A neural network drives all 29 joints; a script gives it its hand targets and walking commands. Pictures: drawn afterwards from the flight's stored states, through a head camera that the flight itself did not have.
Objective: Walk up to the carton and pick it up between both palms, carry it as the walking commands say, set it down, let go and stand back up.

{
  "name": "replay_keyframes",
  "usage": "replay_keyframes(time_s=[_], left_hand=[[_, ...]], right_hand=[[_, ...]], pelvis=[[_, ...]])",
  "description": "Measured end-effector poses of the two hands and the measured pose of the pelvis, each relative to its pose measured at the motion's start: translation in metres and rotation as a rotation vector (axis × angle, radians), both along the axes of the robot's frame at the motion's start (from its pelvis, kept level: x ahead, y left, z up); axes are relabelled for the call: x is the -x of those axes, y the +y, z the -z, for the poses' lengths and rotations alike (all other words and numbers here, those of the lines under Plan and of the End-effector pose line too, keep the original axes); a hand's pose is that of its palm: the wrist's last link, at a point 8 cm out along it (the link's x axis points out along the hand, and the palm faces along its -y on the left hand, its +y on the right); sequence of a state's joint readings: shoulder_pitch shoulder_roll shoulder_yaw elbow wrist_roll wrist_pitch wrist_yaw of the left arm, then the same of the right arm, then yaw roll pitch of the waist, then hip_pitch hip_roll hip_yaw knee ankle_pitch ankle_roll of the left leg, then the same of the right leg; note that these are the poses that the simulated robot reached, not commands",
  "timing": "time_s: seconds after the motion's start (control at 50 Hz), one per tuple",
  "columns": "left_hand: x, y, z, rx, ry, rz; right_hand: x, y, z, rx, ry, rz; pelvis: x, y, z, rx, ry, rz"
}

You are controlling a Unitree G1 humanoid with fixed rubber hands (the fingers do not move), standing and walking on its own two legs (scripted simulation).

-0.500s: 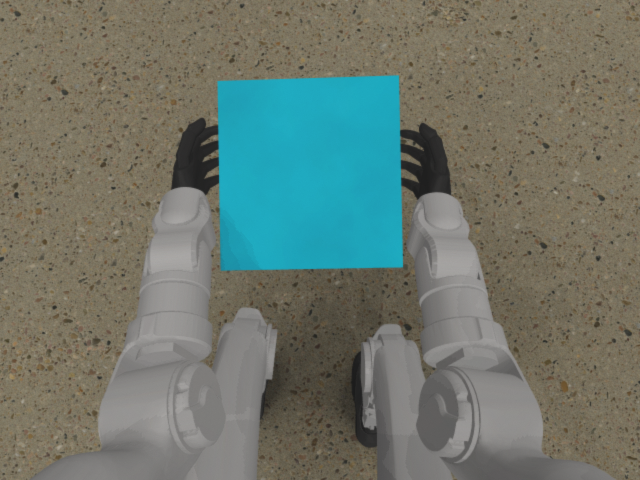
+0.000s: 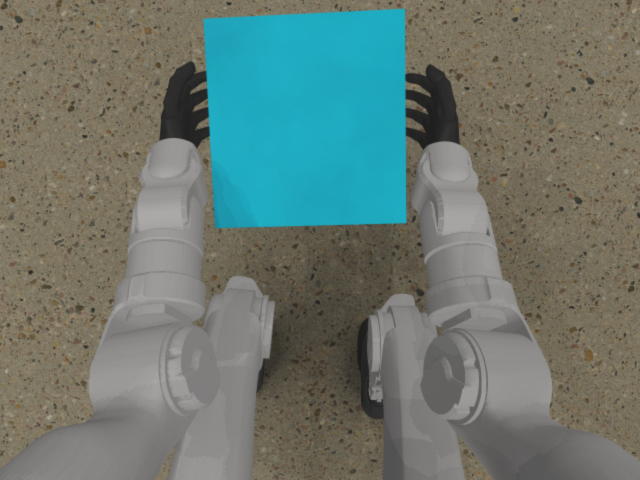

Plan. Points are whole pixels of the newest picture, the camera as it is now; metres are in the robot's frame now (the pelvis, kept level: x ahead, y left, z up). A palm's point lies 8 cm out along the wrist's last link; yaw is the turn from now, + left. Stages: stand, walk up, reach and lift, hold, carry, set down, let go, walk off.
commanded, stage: set down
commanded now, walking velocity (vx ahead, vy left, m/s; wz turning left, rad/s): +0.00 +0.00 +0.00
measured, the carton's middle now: (313, 142) +0.50 +0.04 -0.20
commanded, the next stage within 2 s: none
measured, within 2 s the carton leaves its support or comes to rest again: neither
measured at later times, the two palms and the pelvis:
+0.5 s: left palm (199, 144) +0.49 +0.20 -0.21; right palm (406, 143) +0.51 -0.09 -0.22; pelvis -0.02 +0.00 -0.05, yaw +0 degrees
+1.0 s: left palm (204, 126) +0.52 +0.21 -0.25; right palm (394, 147) +0.52 -0.08 -0.28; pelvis -0.02 +0.00 -0.09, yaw +0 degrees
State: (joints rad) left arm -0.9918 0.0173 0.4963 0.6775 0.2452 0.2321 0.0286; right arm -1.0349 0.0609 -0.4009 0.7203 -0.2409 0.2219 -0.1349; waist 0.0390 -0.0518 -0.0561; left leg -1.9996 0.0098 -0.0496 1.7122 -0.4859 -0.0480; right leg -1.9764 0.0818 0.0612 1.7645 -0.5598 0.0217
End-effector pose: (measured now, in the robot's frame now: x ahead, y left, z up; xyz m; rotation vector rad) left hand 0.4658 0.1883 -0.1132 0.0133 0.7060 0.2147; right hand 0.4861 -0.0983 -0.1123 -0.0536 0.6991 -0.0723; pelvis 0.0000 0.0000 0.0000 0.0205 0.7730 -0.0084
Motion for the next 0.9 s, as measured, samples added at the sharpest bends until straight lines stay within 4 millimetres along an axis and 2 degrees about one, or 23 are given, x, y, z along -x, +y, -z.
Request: replay_keyframes(time_s=[0.18,0.3,0.44,0.62,0.78,0.9], left_hand=[[-0.005,0.002,0.037,0.007,0.037,-0.001],[-0.013,0.007,0.063,-0.008,0.04,0.0],[-0.021,0.012,0.089,-0.006,0.012,-0.012],[-0.023,0.012,0.13,0.025,0.024,-0.02],[-0.058,0.018,0.123,0.029,-0.072,-0.003],[-0.056,0.015,0.141,0.04,-0.019,0.002]], right_hand=[[-0.005,0.002,0.037,0.017,0.038,-0.016],[-0.015,0.007,0.066,0.011,0.04,-0.023],[-0.026,0.012,0.09,-0.011,0.013,-0.014],[-0.025,0.012,0.132,-0.004,0.026,-0.013],[-0.035,0.018,0.154,0.009,0.027,-0.02],[-0.033,0.014,0.17,0.01,0.09,-0.046]], pelvis=[[0.006,0.0,0.017,-0.002,0.006,0.004],[0.008,0.001,0.031,-0.004,0.015,0.005],[0.014,0.001,0.045,-0.004,-0.031,0.004],[0.023,0.004,0.064,-0.002,-0.1,0.004],[0.029,0.003,0.082,-0.006,-0.161,0.001],[0.025,0.003,0.091,-0.008,-0.178,0.0]])
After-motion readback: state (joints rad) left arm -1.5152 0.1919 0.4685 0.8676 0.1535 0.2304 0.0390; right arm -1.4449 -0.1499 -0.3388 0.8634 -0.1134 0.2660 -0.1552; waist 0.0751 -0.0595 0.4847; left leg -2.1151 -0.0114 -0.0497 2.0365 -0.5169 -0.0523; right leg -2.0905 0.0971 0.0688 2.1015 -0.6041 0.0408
